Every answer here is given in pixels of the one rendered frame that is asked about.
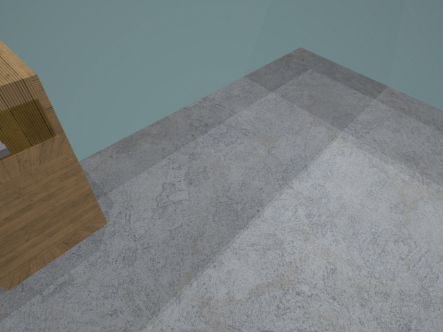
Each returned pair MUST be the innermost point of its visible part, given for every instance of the drawer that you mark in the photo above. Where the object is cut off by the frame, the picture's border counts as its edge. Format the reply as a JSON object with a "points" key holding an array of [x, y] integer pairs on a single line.
{"points": [[24, 126]]}

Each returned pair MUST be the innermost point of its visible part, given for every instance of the cabinet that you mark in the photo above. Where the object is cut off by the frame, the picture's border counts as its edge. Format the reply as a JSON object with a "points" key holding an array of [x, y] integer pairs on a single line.
{"points": [[46, 203]]}

